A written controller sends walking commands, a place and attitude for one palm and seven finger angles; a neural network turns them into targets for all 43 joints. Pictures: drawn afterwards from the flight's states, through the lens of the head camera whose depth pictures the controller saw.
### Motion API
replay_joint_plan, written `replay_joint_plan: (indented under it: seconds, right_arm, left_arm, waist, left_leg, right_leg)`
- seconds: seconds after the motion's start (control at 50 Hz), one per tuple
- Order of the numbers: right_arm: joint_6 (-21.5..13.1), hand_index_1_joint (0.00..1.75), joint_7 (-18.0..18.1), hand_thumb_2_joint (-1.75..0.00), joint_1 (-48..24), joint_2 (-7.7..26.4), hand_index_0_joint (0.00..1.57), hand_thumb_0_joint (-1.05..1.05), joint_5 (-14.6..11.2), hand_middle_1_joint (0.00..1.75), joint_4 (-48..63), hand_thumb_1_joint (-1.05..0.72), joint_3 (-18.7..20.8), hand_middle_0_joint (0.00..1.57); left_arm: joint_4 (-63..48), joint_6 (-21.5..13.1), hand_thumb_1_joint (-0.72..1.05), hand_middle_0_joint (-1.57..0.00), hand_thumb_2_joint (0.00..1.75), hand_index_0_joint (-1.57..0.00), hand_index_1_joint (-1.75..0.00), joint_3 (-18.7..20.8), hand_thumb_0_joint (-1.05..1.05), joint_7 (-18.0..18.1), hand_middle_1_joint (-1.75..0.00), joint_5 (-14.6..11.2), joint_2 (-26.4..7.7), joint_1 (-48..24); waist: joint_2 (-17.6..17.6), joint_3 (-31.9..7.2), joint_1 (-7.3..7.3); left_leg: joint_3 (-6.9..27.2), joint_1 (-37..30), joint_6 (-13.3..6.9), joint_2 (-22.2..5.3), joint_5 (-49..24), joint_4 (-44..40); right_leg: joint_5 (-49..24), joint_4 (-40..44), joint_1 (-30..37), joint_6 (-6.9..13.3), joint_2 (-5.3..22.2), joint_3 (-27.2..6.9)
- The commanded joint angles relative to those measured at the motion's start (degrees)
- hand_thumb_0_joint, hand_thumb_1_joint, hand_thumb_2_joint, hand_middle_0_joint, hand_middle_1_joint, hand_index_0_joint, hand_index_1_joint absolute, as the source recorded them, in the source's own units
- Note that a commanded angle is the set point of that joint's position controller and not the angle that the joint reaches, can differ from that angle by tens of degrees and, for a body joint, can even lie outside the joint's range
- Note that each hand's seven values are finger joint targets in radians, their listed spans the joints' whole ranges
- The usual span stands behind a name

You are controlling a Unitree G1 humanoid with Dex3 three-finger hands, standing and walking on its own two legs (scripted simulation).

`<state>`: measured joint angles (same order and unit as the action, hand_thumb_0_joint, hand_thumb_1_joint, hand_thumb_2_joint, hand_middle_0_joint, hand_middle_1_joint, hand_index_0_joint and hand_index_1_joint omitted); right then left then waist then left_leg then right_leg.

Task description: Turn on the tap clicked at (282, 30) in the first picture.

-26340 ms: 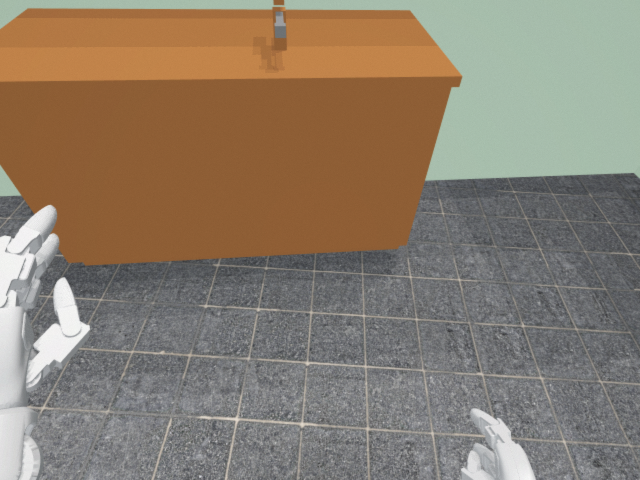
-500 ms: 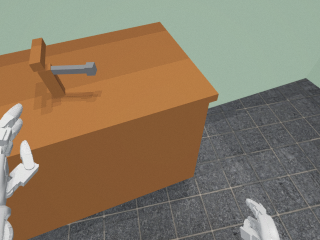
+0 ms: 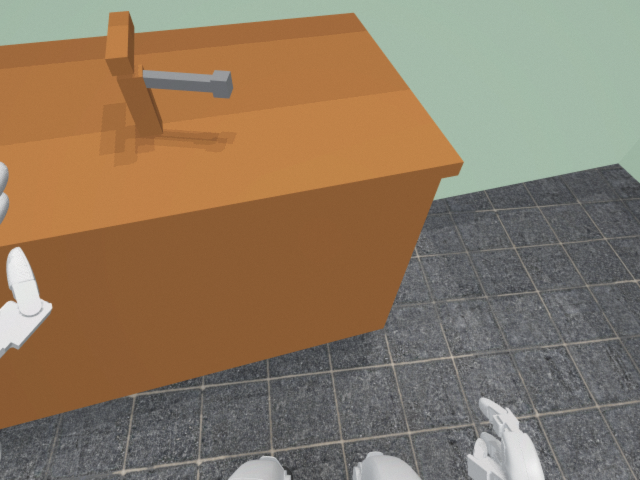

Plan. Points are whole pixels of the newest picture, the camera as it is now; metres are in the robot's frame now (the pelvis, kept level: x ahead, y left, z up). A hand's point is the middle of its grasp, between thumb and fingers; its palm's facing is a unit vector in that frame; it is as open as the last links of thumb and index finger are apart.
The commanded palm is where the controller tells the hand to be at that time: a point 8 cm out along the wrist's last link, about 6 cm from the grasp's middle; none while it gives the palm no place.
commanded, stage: step back with the hand held close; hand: left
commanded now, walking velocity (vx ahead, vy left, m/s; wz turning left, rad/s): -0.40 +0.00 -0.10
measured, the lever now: (222, 84) +0.62 +0.20 +0.14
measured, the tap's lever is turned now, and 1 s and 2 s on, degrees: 70 70 70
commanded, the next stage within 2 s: stop stepping back and stand still in 0.22 s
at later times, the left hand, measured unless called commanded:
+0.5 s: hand (122, 399) +0.16 +0.17 +0.17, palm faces +0.24 -0.84 -0.48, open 7.4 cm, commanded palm +0.10 +0.22 +0.19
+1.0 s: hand out of the picture +0.08 +0.19 +0.17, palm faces +0.40 -0.83 -0.39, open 7.4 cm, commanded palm +0.03 +0.23 +0.19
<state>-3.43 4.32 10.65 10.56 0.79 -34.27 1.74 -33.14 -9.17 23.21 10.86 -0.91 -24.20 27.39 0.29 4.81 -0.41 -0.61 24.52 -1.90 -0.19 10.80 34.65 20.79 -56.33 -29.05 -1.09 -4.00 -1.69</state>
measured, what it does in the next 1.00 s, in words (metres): walks backwards: right foot, then left foot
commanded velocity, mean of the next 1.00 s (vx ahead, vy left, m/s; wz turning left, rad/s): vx -0.03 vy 0.03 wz -0.01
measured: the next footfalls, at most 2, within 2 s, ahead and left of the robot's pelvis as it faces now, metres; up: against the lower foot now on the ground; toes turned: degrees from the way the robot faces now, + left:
right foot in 0.22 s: -0.12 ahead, -0.14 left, +0.00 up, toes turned -4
left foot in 0.44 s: -0.09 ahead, +0.08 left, +0.00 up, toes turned +0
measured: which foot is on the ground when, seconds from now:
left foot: down 0.00-0.24, up 0.26-0.42, down 0.44-1.00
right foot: up 0.00-0.20, down 0.22-1.00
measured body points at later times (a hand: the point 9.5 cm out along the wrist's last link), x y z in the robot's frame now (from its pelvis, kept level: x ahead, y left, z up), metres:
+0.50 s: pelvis -0.09 -0.05 +0.01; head -0.04 -0.06 +0.46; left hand +0.14 +0.21 +0.19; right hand +0.06 -0.32 -0.08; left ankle -0.08 +0.05 -0.72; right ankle -0.16 -0.14 -0.72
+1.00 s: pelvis -0.14 -0.04 +0.01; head -0.15 -0.06 +0.46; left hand +0.06 +0.23 +0.19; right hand -0.01 -0.28 -0.10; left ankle -0.13 +0.08 -0.72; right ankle -0.16 -0.14 -0.72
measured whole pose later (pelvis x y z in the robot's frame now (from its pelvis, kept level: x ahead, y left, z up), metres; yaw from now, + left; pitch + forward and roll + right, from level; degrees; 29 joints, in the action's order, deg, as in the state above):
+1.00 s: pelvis -0.14 -0.04 +0.01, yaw -2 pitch -1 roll +0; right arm -4.2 4.2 14.9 11.1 0.0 -36.2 -0.9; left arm -24.1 -6.0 18.1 10.2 -2.5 -18.9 26.1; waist 2.1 -0.2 0.7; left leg -1.6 14.3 0.2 -1.0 16.0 31.1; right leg 18.5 -31.6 -12.2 2.2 -1.2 2.5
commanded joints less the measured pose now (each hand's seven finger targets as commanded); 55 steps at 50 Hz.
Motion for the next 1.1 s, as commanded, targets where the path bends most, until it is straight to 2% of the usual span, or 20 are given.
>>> replay_joint_plan:
  seconds: [0.0, 0.1, 0.16, 0.2, 0.22, 0.24, 0.26, 0.32, 0.36, 0.42, 0.48, 0.54, 0.6, 0.64, 0.66, 0.7, 0.78, 0.84, 0.9, 1.08]
  right_arm:
    - [-5.38, 0.30, -0.65, -0.90, -3.80, 6.83, 0.20, 0.00, -0.01, 0.30, 5.96, -0.90, 2.09, 0.20]
    - [-5.07, 0.30, -1.06, -0.90, -6.65, 7.31, 0.20, 0.00, 0.23, 0.30, 5.59, -0.90, 1.25, 0.20]
    - [-3.74, 0.30, -1.22, -0.90, -8.55, 6.54, 0.20, 0.00, 0.20, 0.30, 7.01, -0.90, 1.12, 0.20]
    - [-2.16, 0.30, -1.12, -0.90, -8.92, 4.44, 0.20, 0.00, -0.52, 0.30, 7.79, -0.90, 0.30, 0.20]
    - [-1.71, 0.30, -0.64, -0.90, -9.58, 3.93, 0.20, 0.00, -1.07, 0.30, 8.23, -0.90, 0.03, 0.20]
    - [-1.71, 0.30, -0.65, -0.90, -10.20, 4.55, 0.20, 0.00, -1.95, 0.30, 9.41, -0.90, 0.83, 0.20]
    - [-1.36, 0.30, -0.60, -0.90, -9.23, 4.15, 0.20, 0.00, -2.11, 0.30, 10.32, -0.90, 0.59, 0.20]
    - [-0.04, 0.30, -0.64, -0.90, -8.94, 4.01, 0.20, 0.00, -1.65, 0.30, 10.10, -0.90, -0.94, 0.20]
    - [0.11, 0.30, -0.15, -0.90, -6.68, 5.82, 0.20, 0.00, -1.98, 0.30, 9.83, -0.90, 0.05, 0.20]
    - [0.09, 0.30, 0.44, -0.90, -5.15, 9.35, 0.20, 0.00, -3.28, 0.30, 11.12, -0.90, 1.73, 0.20]
    - [0.06, 0.30, 0.19, -0.90, -3.81, 9.46, 0.20, 0.00, -2.70, 0.30, 12.04, -0.90, 1.39, 0.20]
    - [-1.52, 0.30, -0.39, -0.90, -3.42, 9.48, 0.20, 0.00, -1.40, 0.30, 11.39, -0.90, 1.70, 0.20]
    - [-2.28, 0.30, -0.16, -0.90, -4.00, 9.69, 0.20, 0.00, -1.21, 0.30, 10.71, -0.90, 1.47, 0.20]
    - [-1.83, 0.30, -0.72, -0.90, -3.09, 9.13, 0.20, 0.00, -1.28, 0.30, 10.50, -0.90, 2.11, 0.20]
    - [-1.76, 0.30, -0.74, -0.90, -2.49, 8.94, 0.20, 0.00, -1.55, 0.30, 9.74, -0.90, 2.38, 0.20]
    - [-2.21, 0.30, -0.92, -0.90, -1.96, 8.60, 0.20, 0.00, -1.46, 0.30, 8.43, -0.90, 2.05, 0.20]
    - [-2.87, 0.30, -0.12, -0.90, -1.91, 8.31, 0.20, 0.00, -1.34, 0.30, 7.51, -0.90, 1.49, 0.20]
    - [-3.66, 0.30, 0.32, -0.90, -2.94, 9.30, 0.20, 0.00, -1.66, 0.30, 9.03, -0.90, 1.43, 0.20]
    - [-3.86, 0.30, 0.21, -0.90, -4.02, 8.05, 0.20, 0.00, -0.89, 0.30, 8.02, -0.90, -0.06, 0.20]
    - [-5.05, 0.30, -1.08, -0.90, -3.05, 7.19, 0.20, 0.00, -1.18, 0.30, 8.15, -0.90, 0.41, 0.20]
  left_arm:
    - [-10.87, -1.40, 0.90, -0.20, 0.90, -0.20, -0.30, 0.03, 0.00, 0.94, -0.30, -0.98, -2.08, -4.46]
    - [-12.12, 0.70, 0.90, -0.20, 0.90, -0.20, -0.30, -1.46, 0.00, 0.43, -0.30, -1.61, -3.16, -9.34]
    - [-14.81, -0.69, 0.90, -0.20, 0.90, -0.20, -0.30, 2.48, 0.00, -0.39, -0.30, -2.40, -6.64, -6.61]
    - [-15.33, -2.47, 0.90, -0.20, 0.90, -0.20, -0.30, 6.33, 0.00, -0.90, -0.30, -2.83, -11.72, -4.32]
    - [-15.40, -2.92, 0.90, -0.20, 0.90, -0.20, -0.30, 7.22, 0.00, -0.72, -0.30, -2.41, -12.86, -3.81]
    - [-16.00, -2.45, 0.90, -0.20, 0.90, -0.20, -0.30, 7.60, 0.00, -0.67, -0.30, -1.83, -13.01, -3.07]
    - [-13.52, -1.14, 0.90, -0.20, 0.90, -0.20, -0.30, 8.99, 0.00, -1.27, -0.30, -1.53, -13.38, 2.36]
    - [-9.14, -0.97, 0.90, -0.20, 0.90, -0.20, -0.30, 5.64, 0.00, -2.27, -0.30, -1.86, -7.84, 4.92]
    - [-5.22, -0.12, 0.90, -0.20, 0.90, -0.20, -0.30, 5.10, 0.00, -1.53, -0.30, -2.35, -7.21, 4.17]
    - [-6.14, 0.64, 0.90, -0.20, 0.90, -0.20, -0.30, 4.02, 0.00, -0.72, -0.30, -3.32, -7.64, 2.65]
    - [-10.95, 1.02, 0.90, -0.20, 0.90, -0.20, -0.30, 3.39, 0.00, -0.04, -0.30, -2.38, -8.36, 4.05]
    - [-15.67, 0.31, 0.90, -0.20, 0.90, -0.20, -0.30, 3.85, 0.00, 0.62, -0.30, -1.69, -9.59, 2.21]
    - [-11.77, -0.15, 0.90, -0.20, 0.90, -0.20, -0.30, 4.09, 0.00, 1.25, -0.30, -1.87, -7.94, 2.90]
    - [-9.69, -0.82, 0.90, -0.20, 0.90, -0.20, -0.30, 4.78, 0.00, 1.03, -0.30, -2.13, -8.50, 2.85]
    - [-8.25, -0.98, 0.90, -0.20, 0.90, -0.20, -0.30, 3.70, 0.00, 0.67, -0.30, -2.37, -7.25, 2.08]
    - [-6.92, -1.60, 0.90, -0.20, 0.90, -0.20, -0.30, 3.05, 0.00, 0.17, -0.30, -2.31, -6.69, -2.54]
    - [-0.85, -0.96, 0.90, -0.20, 0.90, -0.20, -0.30, 0.99, 0.00, 0.00, -0.30, -2.05, -5.12, -6.13]
    - [-3.45, -0.65, 0.90, -0.20, 0.90, -0.20, -0.30, 0.10, 0.00, -0.06, -0.30, -2.20, -4.71, -7.13]
    - [-4.52, -0.69, 0.90, -0.20, 0.90, -0.20, -0.30, 0.76, 0.00, 0.14, -0.30, -1.40, -4.92, -7.60]
    - [-4.13, -1.72, 0.90, -0.20, 0.90, -0.20, -0.30, 1.82, 0.00, -0.41, -0.30, -2.34, -4.61, -3.68]
  waist:
    - [9.62, -13.79, 0.26]
    - [11.86, -15.50, -0.38]
    - [11.58, -15.73, -1.66]
    - [-4.22, -16.67, -1.01]
    - [-8.47, -16.43, -2.07]
    - [-15.71, -20.33, -2.31]
    - [-15.66, -20.21, -1.79]
    - [-2.88, -15.84, -0.19]
    - [-4.68, -15.70, 0.96]
    - [-4.52, -16.32, 0.46]
    - [7.03, -18.50, 0.78]
    - [11.14, -16.31, 0.24]
    - [6.57, -11.03, 0.42]
    - [-4.11, -9.38, 1.39]
    - [-6.57, -6.57, 1.54]
    - [-4.13, -6.25, 1.62]
    - [-2.92, -7.29, 1.60]
    - [2.13, -6.90, 0.96]
    - [4.13, -2.33, 0.91]
    - [0.94, -10.17, 0.76]
  left_leg:
    - [12.71, -15.83, -5.59, -16.84, -12.33, -17.42]
    - [9.76, -16.67, -3.64, -14.58, -5.72, -21.27]
    - [4.91, -15.49, 0.01, -10.50, -5.10, -16.32]
    - [-4.65, -13.55, 4.89, -3.25, 2.58, -0.67]
    - [-4.40, -5.83, 5.30, -0.68, 10.79, 8.27]
    - [-1.99, 2.73, 4.94, 1.40, 15.98, 15.32]
    - [-0.48, 6.24, 4.21, 0.48, 14.24, 16.60]
    - [-3.34, 1.85, 4.52, -0.04, 7.36, 7.00]
    - [-3.35, -4.77, 3.74, -0.43, -1.05, -0.80]
    - [-0.89, -14.74, 1.45, -4.86, -26.03, -7.74]
    - [4.10, -24.73, -0.58, -9.36, -47.43, -5.84]
    - [7.77, -20.42, -1.58, -10.81, -33.70, -10.70]
    - [6.17, -6.64, -1.26, -8.34, -4.68, -10.95]
    - [3.21, -4.32, 1.21, -2.18, 8.33, -0.11]
    - [2.19, -4.04, 2.18, -0.77, 8.19, 7.58]
    - [2.60, -3.33, 2.14, -1.78, 9.86, 11.92]
    - [-0.04, -12.04, 0.26, -2.23, 8.82, -5.23]
    - [6.22, -13.65, -2.26, -7.09, 6.01, -10.06]
    - [11.28, -5.71, -2.78, -9.36, 17.41, -16.91]
    - [1.29, -11.47, 0.96, -4.46, -6.02, -7.00]
  right_leg:
    - [6.19, -0.16, 0.91, -0.29, 2.83, -1.14]
    - [6.36, 17.91, 11.12, 0.66, 0.65, 1.45]
    - [-6.01, 37.79, 16.05, 2.16, 1.87, 2.20]
    - [-25.15, 42.26, 12.94, 6.25, 14.90, -8.45]
    - [-47.15, 39.40, 16.29, 7.23, 19.81, -11.70]
    - [-69.72, 32.96, 25.27, 5.26, 19.88, -11.08]
    - [-74.39, 29.15, 29.60, 4.80, 18.90, -7.67]
    - [-66.03, 28.24, 26.81, 6.45, 17.51, -6.46]
    - [-60.68, 27.21, 26.58, 4.76, 16.04, -5.73]
    - [-47.93, 27.56, 24.21, 0.76, 11.04, -3.80]
    - [-23.92, 25.42, 16.11, 0.33, 7.49, -0.74]
    - [-2.97, 24.10, 13.88, 1.07, 5.07, 0.53]
    - [-6.23, 32.06, 19.86, 1.72, 6.74, -0.76]
    - [2.58, 42.88, 15.83, 5.99, 15.83, -14.44]
    - [5.10, 45.88, 11.60, 8.47, 20.24, -19.68]
    - [-0.08, 43.75, 11.09, 9.92, 21.06, -16.61]
    - [3.38, 35.50, 11.43, 6.14, 14.39, -8.14]
    - [-3.17, 30.04, 12.65, 3.22, 7.75, -3.11]
    - [-0.62, 28.23, 13.31, 1.68, 4.87, 1.52]
    - [-20.50, 33.62, 20.92, 3.45, 9.82, -3.70]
